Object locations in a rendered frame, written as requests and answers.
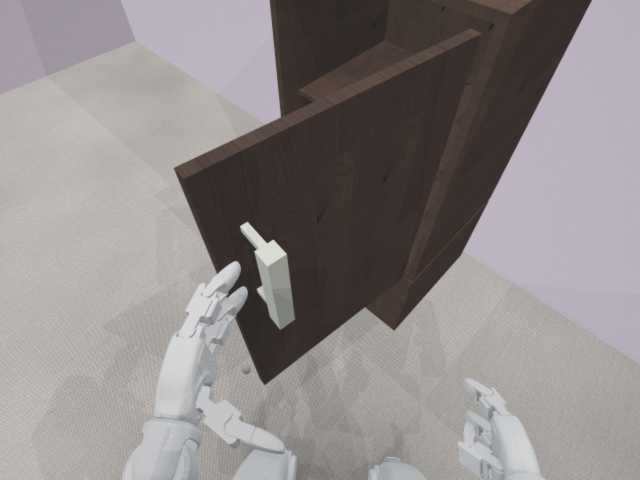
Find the cupboard door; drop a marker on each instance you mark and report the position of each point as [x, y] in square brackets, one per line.
[340, 185]

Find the robot left thigh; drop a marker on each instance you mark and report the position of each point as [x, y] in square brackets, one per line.
[260, 465]

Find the robot left forearm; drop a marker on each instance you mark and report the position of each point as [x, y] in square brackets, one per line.
[167, 452]

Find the handle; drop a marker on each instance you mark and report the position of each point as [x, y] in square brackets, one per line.
[274, 273]

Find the robot right hand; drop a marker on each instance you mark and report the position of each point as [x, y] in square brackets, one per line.
[505, 448]

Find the robot left hand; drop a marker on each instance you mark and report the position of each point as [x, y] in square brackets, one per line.
[190, 359]

